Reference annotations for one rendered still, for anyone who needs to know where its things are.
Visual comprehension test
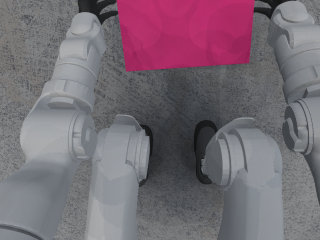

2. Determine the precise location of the carton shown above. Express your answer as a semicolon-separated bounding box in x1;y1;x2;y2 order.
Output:
116;0;255;72

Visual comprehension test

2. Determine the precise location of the robot left foot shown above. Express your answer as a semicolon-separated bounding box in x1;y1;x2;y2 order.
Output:
138;124;153;187

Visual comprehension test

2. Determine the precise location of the robot right hand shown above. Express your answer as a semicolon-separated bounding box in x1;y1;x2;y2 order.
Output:
253;0;296;20

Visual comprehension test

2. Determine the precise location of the robot left shin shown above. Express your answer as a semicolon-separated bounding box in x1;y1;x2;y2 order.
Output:
91;114;143;181

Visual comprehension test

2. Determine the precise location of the robot left hand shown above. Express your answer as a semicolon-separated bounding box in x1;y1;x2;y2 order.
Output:
77;0;118;25

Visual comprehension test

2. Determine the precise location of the robot right forearm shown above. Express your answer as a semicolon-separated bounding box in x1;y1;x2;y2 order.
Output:
266;0;320;105

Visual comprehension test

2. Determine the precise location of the robot right upper arm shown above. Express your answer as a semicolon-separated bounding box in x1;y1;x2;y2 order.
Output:
282;96;320;206

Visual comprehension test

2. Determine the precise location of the robot left upper arm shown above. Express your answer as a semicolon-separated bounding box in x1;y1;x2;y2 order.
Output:
0;108;98;240

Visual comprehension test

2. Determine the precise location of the robot left forearm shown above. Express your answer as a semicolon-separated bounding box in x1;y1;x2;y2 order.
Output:
20;12;107;153

